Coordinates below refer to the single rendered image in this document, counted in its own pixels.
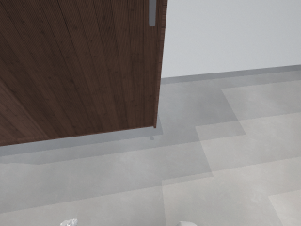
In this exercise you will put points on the wardrobe door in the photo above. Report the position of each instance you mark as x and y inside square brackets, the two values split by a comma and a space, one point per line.
[15, 122]
[81, 66]

